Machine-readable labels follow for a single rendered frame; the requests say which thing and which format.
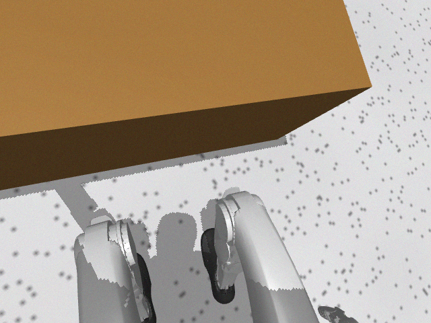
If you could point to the left robot foot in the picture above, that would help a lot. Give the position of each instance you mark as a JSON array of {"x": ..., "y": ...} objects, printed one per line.
[{"x": 145, "y": 278}]

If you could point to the right robot foot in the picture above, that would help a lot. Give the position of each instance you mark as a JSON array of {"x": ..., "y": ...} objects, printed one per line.
[{"x": 210, "y": 262}]

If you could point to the right robot hand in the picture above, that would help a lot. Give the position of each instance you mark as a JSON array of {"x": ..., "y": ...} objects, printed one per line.
[{"x": 335, "y": 315}]

